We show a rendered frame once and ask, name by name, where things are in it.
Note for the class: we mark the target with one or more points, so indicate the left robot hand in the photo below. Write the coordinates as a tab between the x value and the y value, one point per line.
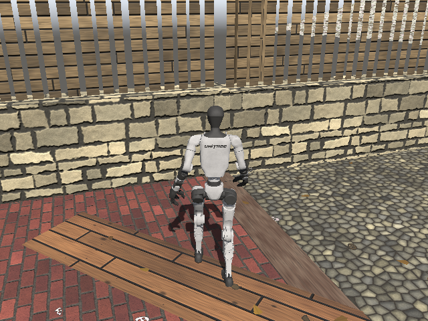
173	196

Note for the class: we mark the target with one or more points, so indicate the right robot hand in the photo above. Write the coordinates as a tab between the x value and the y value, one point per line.
239	178

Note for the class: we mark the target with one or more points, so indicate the right robot forearm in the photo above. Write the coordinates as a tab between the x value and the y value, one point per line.
244	172

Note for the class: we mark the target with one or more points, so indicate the left robot forearm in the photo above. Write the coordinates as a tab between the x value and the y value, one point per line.
179	179

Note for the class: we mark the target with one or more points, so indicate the left robot shin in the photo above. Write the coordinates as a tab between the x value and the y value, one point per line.
198	234

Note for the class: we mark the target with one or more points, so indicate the robot right upper arm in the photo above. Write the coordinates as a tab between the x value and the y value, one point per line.
238	150

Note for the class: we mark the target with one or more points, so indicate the robot left upper arm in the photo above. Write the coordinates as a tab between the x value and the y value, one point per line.
190	152

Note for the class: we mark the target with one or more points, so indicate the humanoid robot torso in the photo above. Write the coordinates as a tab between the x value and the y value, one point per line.
214	161

